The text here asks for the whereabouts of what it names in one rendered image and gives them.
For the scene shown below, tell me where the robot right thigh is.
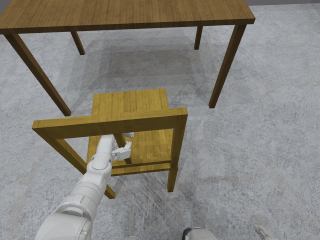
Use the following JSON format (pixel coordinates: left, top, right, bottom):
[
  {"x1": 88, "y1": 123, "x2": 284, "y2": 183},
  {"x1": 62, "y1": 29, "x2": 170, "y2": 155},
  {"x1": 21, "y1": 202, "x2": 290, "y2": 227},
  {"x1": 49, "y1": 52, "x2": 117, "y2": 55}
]
[{"x1": 185, "y1": 228, "x2": 218, "y2": 240}]

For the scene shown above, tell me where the robot right hand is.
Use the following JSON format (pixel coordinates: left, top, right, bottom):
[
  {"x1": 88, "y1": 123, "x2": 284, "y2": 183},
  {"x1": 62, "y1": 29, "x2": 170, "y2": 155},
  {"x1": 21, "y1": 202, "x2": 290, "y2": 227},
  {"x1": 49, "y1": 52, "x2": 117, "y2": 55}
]
[{"x1": 254, "y1": 224, "x2": 278, "y2": 240}]

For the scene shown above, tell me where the table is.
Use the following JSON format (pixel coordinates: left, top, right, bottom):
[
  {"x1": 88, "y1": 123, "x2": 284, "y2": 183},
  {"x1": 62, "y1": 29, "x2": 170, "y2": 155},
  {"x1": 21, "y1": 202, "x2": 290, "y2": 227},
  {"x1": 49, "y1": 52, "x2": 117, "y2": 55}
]
[{"x1": 0, "y1": 0, "x2": 256, "y2": 117}]

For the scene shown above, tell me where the robot left hand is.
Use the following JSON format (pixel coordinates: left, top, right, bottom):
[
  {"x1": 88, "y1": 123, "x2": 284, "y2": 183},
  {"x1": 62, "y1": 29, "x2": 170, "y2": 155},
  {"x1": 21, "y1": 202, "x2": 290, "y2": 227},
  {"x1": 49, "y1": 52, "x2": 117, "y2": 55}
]
[{"x1": 96, "y1": 132, "x2": 134, "y2": 162}]

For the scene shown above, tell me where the robot left forearm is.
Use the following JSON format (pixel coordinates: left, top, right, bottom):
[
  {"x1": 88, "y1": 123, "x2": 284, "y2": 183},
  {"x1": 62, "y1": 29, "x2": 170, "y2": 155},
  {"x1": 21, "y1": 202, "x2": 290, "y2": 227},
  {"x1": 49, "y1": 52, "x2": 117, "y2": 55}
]
[{"x1": 34, "y1": 152, "x2": 112, "y2": 240}]

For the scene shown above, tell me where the chair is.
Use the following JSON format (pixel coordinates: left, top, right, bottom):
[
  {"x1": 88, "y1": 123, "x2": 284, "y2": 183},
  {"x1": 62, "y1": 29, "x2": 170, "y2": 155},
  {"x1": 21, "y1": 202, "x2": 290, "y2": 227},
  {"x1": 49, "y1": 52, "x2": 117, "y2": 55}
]
[{"x1": 31, "y1": 88, "x2": 188, "y2": 199}]

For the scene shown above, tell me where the right robot foot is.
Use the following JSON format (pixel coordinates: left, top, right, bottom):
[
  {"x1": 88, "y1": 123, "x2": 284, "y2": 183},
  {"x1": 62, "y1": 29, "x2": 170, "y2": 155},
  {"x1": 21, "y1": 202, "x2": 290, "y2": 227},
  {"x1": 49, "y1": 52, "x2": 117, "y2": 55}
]
[{"x1": 182, "y1": 228, "x2": 192, "y2": 240}]

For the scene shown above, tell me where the left robot upper arm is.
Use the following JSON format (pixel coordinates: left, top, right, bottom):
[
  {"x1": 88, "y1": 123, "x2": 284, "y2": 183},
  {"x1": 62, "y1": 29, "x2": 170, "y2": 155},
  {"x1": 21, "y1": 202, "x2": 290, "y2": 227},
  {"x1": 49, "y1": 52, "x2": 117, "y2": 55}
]
[{"x1": 36, "y1": 212, "x2": 93, "y2": 240}]

